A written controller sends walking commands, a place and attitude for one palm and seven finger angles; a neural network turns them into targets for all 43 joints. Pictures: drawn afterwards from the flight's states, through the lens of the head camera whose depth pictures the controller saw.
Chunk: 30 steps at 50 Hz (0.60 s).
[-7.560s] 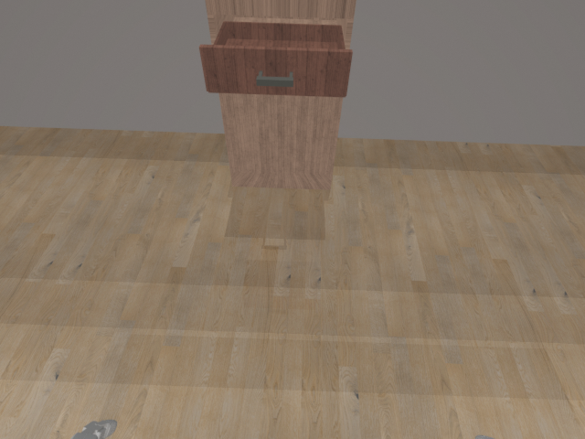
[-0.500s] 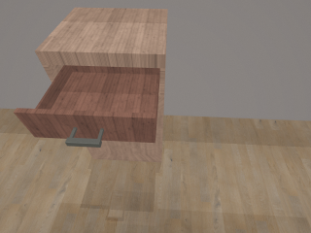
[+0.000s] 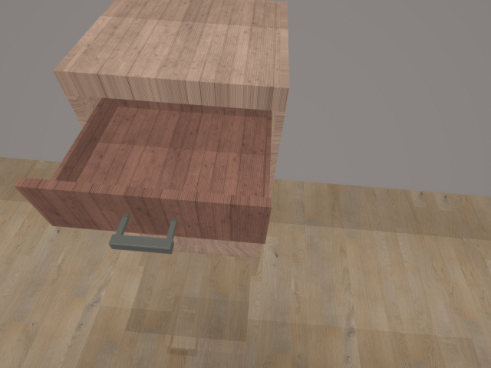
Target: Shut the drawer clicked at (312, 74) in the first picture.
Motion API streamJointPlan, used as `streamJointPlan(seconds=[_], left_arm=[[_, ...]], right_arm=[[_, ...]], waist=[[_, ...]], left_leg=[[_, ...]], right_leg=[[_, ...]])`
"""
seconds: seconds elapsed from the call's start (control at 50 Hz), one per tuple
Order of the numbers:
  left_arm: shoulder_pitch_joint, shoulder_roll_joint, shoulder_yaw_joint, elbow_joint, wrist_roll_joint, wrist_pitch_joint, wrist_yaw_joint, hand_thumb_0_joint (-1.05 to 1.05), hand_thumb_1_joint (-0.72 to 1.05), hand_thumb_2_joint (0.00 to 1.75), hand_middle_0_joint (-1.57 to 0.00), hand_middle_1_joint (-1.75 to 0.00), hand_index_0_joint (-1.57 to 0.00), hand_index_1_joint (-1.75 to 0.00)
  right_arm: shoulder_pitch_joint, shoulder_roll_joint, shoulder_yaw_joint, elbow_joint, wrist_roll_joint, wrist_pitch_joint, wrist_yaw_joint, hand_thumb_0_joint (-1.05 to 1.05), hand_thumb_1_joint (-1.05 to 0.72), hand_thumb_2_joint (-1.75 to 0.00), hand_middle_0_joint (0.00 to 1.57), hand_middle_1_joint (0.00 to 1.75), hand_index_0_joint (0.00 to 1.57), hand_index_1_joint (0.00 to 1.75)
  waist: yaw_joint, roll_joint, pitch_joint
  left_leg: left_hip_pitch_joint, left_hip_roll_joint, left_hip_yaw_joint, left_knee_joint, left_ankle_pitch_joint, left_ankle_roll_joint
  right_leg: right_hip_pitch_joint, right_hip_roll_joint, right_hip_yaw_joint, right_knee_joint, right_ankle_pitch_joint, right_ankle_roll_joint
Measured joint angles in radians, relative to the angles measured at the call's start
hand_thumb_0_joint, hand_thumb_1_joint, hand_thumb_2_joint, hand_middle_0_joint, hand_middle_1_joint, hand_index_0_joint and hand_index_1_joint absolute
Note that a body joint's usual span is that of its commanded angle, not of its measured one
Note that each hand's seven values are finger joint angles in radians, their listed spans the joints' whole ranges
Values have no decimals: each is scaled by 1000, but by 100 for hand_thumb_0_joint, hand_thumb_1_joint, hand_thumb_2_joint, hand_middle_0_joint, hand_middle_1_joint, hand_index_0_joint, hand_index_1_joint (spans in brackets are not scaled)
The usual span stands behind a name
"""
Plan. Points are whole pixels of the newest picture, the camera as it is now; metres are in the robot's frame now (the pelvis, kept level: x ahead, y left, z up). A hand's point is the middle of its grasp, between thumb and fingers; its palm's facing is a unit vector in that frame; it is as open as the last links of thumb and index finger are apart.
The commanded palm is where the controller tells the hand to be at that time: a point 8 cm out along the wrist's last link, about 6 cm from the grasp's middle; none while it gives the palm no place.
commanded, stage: come to a stop and stand still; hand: left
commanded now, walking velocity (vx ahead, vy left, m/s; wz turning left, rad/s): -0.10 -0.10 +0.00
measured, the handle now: (145, 233) +0.34 +0.22 -0.03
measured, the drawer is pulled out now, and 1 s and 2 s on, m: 0.26 0.26 0.26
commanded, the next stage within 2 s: look again from close up in 0.74 s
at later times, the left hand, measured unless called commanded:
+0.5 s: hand out of the picture +0.05 +0.16 -0.16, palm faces +0.04 -0.97 -0.22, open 7.3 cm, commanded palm none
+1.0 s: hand out of the picture -0.03 +0.15 -0.16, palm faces +0.03 -0.98 -0.21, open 7.4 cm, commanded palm none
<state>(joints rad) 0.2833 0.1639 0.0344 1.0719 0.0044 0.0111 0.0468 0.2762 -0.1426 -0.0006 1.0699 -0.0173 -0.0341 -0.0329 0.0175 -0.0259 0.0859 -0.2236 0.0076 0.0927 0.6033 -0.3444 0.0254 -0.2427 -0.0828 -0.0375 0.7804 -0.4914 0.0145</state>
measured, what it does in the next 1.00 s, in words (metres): steps on the spot: right foot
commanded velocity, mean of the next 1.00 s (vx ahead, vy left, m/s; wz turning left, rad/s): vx -0.03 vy -0.01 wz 0.00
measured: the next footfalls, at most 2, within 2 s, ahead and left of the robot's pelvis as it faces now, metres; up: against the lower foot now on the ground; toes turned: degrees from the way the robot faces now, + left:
right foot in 0.20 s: +0.05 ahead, -0.11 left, +0.00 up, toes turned -1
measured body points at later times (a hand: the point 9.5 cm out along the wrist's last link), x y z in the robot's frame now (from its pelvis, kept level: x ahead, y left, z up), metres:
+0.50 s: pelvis -0.01 -0.03 +0.01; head +0.01 -0.03 +0.46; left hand +0.04 +0.21 -0.14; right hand +0.02 -0.25 -0.15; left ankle -0.03 +0.10 -0.73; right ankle +0.01 -0.11 -0.73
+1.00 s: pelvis -0.02 -0.03 +0.01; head +0.00 -0.04 +0.46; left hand -0.03 +0.20 -0.14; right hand -0.03 -0.25 -0.16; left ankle -0.03 +0.10 -0.72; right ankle +0.01 -0.11 -0.73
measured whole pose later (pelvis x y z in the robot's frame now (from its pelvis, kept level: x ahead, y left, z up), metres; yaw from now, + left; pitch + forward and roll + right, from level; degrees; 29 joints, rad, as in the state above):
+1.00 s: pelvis -0.02 -0.03 +0.01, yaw +1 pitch +0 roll +0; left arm 0.32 0.15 -0.01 1.06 0.01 -0.01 0.04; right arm 0.33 -0.16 -0.03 1.07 -0.03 0.01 -0.02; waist -0.02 0.04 0.02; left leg -0.26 0.04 0.03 0.57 -0.31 0.00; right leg -0.30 0.01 -0.10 0.52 -0.24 -0.05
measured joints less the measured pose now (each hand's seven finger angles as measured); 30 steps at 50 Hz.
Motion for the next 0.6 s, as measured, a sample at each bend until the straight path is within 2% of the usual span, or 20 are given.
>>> streamJointPlan(seconds=[0.04, 0.08, 0.16, 0.22, 0.34, 0.46, 0.6], left_arm=[[-10, -1, -2, 5, -2, 18, 4, 0, 91, 90, -19, -30, -20, -30], [-28, -4, -4, 0, 0, 23, 2, 0, 91, 90, -19, -30, -20, -30], [-63, -1, -5, -25, 2, 15, -5, 0, 92, 90, -19, -30, -20, -30], [-70, 9, -2, -41, 6, 2, -10, 0, 92, 90, -19, -30, -20, -30], [-70, -3, -16, -44, 12, -8, -14, 0, 91, 90, -19, -30, -20, -30], [-79, 8, -13, -40, 5, 4, -12, 0, 92, 90, -20, -30, -20, -30], [-64, 10, -19, -22, 4, -6, -17, 0, 93, 90, -20, -30, -20, -30]], right_arm=[[-10, -3, -1, -3, -4, 1, -6, 1, -93, -90, 21, 30, 20, 30], [-21, -8, -2, -6, -6, 6, -11, 2, -93, -90, 21, 30, 20, 30], [-48, -16, -8, -15, -5, 16, -12, 2, -94, -90, 21, 30, 21, 30], [-62, -18, -15, -26, -2, 24, -8, 1, -93, -90, 21, 30, 21, 30], [-80, -32, -33, -41, 9, 46, -1, 1, -92, -90, 20, 30, 20, 30], [-57, -14, -21, -10, 4, 38, 1, 1, -93, -90, 20, 30, 20, 30], [-15, -7, -5, 24, 1, 33, 8, 1, -92, -90, 20, 30, 20, 30]], waist=[[-4, 0, -12], [-8, 8, -15], [-5, 12, -2], [-2, 8, 3], [-28, 51, -16], [-15, 11, -32], [-12, 16, -50]], left_leg=[[28, -2, 1, -40, -8, 7], [48, -3, -7, -83, 9, 8], [68, -7, -9, -129, 37, 0], [60, -11, 1, -103, 22, -14], [22, 15, -22, -47, -17, -32], [59, 12, -12, -124, 47, -41], [82, 24, -15, -187, 92, -47]], right_leg=[[-31, 16, 10, 62, -48, -8], [-46, 25, -2, 49, -31, -11], [-46, 35, -21, -90, 93, -12], [-25, 42, -18, -201, 222, -25], [-43, 66, -35, -185, 185, -55], [-26, 69, -25, -225, 217, -56], [6, 85, -30, -307, 271, -63]])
